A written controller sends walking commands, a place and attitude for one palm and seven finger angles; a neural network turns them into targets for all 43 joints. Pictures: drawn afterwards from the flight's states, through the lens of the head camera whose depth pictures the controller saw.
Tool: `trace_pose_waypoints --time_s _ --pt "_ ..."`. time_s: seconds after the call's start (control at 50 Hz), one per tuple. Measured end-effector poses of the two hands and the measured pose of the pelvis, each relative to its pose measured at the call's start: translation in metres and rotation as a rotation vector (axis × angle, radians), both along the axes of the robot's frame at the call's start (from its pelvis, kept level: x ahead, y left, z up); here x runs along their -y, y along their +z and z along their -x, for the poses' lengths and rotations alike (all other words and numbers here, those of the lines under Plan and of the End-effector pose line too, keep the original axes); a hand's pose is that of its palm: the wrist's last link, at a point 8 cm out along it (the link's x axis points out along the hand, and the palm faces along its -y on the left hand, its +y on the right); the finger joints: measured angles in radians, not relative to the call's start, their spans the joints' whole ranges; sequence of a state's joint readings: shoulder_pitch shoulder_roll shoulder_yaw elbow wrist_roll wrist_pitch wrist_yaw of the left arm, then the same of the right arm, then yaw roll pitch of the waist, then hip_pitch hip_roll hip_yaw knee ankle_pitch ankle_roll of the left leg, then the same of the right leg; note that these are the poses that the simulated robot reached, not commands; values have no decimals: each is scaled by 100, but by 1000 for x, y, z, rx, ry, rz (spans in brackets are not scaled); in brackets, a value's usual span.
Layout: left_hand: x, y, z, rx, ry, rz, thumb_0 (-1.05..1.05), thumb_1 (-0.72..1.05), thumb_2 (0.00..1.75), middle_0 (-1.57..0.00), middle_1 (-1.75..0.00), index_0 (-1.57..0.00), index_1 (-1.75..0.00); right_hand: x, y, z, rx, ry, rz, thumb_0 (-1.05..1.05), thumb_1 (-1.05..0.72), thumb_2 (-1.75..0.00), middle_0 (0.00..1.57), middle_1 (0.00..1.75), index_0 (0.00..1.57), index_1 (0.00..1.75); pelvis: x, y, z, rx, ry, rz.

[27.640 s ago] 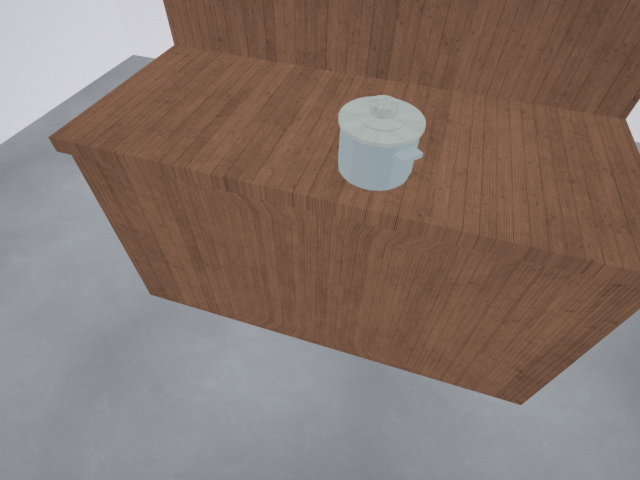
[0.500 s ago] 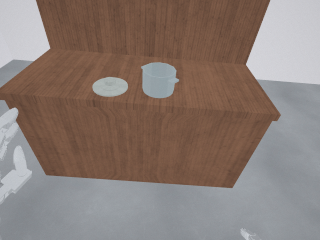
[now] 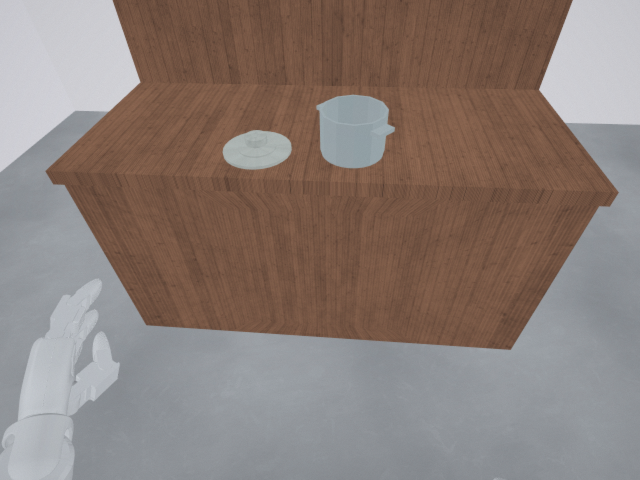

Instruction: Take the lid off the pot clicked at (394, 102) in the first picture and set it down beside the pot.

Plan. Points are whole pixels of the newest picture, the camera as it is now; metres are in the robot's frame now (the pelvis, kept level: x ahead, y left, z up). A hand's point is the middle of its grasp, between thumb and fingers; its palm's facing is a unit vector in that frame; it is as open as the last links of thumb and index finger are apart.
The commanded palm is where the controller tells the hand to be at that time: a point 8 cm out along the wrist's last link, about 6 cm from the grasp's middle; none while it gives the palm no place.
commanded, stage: stop stepping back and stand still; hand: left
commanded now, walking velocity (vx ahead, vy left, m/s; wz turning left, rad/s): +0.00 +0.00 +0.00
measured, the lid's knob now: (256, 139) +0.89 +0.19 +0.00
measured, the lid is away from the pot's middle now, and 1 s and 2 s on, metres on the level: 0.24 0.24 0.24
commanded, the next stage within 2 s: let the arm hang, fingers relaxed in 1.06 s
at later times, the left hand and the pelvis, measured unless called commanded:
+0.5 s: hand out of the picture +0.12 +0.19 -0.17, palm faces +0.01 -0.97 -0.25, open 7.3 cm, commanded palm none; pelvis +0.07 -0.01 +0.00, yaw -1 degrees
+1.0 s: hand out of the picture +0.18 +0.15 -0.16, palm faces -0.02 -0.98 -0.20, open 7.3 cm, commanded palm none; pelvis +0.11 -0.02 +0.01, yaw -3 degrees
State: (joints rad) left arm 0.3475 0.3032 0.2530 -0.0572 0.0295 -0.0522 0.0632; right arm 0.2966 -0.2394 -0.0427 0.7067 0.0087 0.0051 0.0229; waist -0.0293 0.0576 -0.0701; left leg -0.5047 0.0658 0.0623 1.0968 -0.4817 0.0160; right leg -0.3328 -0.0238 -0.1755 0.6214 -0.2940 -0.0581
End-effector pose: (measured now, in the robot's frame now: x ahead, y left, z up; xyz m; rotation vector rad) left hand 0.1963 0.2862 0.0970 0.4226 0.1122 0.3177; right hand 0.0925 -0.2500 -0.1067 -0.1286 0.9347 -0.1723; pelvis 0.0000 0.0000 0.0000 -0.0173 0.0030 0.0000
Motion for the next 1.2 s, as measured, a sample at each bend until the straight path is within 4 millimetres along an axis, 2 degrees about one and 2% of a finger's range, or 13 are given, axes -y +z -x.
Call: trace_pose_waypoints --time_s 0.06,0.12,0.16,0.2,0.26,0.32,0.44,0.52,0.66,0.78,0.94,1.08,1.2 --pt "11 -100 0 -327 34 188 1 90 90 -20 -29 -20 -30 -2 -8 14 -80 10 26 1 -90 -90 20 30 20 30 -5 -8 -6 -12 24 -1" --pt "42 -186 23 -661 -20 300 1 91 90 -20 -29 -19 -30 -2 -19 37 -161 -17 60 1 -90 -90 21 30 20 30 -5 -17 -8 -24 15 -14" --pt "68 -221 46 -852 -51 365 2 91 90 -20 -29 -19 -30 -1 -19 54 -246 -38 68 1 -90 -90 20 30 20 30 0 -15 -14 -31 6 -44" --pt "92 -238 69 -986 -58 431 2 91 90 -20 -29 -19 -30 2 -17 66 -332 -45 69 1 -90 -89 21 30 20 30 5 -10 -22 -45 10 -49" --pt "98 -237 67 -942 5 467 -4 95 90 -18 -28 -20 -30 8 -23 75 -448 -21 57 1 -90 -90 21 30 20 30 16 -10 -34 -59 30 -49" --pt "90 -234 69 -964 48 426 -6 96 90 -19 -28 -21 -30 14 -28 67 -503 -36 42 1 -90 -90 21 30 20 30 19 -7 -44 -50 31 -28" --pt "60 -225 84 -1103 134 347 -3 93 90 -20 -29 -21 -30 7 -17 7 -379 -70 24 1 -91 -90 20 30 20 30 13 8 -64 -32 -6 -15" --pt "44 -231 84 -1143 165 344 -1 92 90 -20 -29 -20 -30 -5 -17 -31 -279 -51 25 0 -91 -90 20 30 20 30 7 4 -74 -18 -26 -7" --pt "54 -221 60 -1117 147 343 1 91 90 -20 -29 -20 -30 -19 -23 -56 -256 -24 -24 0 -92 -90 20 30 20 30 11 9 -86 8 -34 -34" --pt "77 -217 43 -1114 107 354 1 91 90 -20 -29 -20 -30 -8 -25 -51 -310 -64 -41 -1 -93 -89 21 30 20 30 15 13 -100 5 -32 -16" --pt "83 -226 24 -1121 94 369 0 93 90 -20 -30 -20 -30 -3 -20 -17 -430 -119 -10 0 -92 -90 20 30 20 30 19 14 -112 -4 -45 -11" --pt "81 -228 18 -1129 93 366 1 92 90 -20 -29 -20 -30 -12 -23 9 -495 -153 -25 0 -91 -90 20 30 20 30 18 12 -116 13 -49 -12" --pt "80 -227 23 -1139 102 360 1 92 90 -20 -29 -20 -30 -26 -27 18 -518 -153 -62 0 -91 -90 20 30 20 30 17 13 -114 19 -50 -12"
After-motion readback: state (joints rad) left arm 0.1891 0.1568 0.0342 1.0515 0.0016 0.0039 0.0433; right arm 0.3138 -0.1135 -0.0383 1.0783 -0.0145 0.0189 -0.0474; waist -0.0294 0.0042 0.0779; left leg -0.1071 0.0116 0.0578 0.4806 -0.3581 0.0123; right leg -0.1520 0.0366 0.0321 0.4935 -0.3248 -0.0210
